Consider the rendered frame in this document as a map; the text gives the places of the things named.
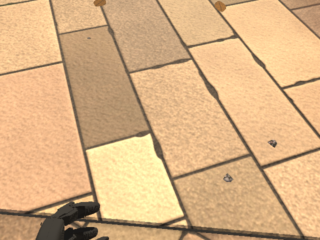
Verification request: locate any robot left hand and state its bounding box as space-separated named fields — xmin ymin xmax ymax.
xmin=35 ymin=201 xmax=109 ymax=240

